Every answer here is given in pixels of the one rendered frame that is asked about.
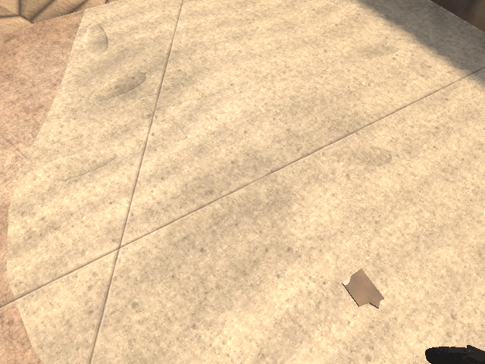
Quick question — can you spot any robot right hand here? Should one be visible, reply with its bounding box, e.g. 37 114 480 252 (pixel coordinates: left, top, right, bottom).
425 345 485 364

